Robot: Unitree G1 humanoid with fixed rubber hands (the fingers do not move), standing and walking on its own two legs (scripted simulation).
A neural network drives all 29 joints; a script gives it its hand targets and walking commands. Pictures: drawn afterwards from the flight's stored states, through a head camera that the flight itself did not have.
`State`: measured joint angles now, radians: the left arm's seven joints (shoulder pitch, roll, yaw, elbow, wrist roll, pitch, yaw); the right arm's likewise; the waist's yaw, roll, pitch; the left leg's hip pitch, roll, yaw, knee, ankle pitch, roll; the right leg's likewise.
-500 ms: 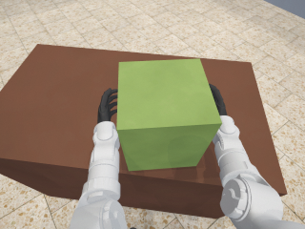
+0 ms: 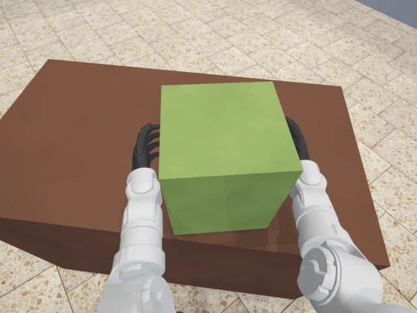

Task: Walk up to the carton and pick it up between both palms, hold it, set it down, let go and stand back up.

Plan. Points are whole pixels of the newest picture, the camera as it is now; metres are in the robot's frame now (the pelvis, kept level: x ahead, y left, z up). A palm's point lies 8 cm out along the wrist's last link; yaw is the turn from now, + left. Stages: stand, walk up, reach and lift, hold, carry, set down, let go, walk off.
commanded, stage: set down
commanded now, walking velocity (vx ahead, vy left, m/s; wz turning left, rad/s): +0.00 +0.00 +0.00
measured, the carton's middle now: (219, 164) +0.39 +0.05 +0.03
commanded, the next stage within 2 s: none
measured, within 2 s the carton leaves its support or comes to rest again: neither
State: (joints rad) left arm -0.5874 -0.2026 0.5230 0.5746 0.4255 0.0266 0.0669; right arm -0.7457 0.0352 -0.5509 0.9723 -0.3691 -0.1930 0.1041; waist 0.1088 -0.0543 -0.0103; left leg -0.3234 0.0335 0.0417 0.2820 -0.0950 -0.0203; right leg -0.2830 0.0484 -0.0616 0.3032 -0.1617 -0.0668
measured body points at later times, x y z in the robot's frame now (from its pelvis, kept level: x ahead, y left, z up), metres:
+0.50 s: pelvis +0.00 +0.00 -0.01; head +0.10 +0.00 +0.43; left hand +0.38 +0.20 +0.00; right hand +0.47 -0.12 +0.02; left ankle +0.02 +0.13 -0.75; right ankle -0.01 -0.07 -0.75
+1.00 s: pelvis -0.02 -0.01 -0.01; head +0.04 +0.01 +0.44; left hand +0.31 +0.21 +0.00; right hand +0.37 -0.18 +0.01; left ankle +0.02 +0.13 -0.75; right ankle -0.01 -0.07 -0.75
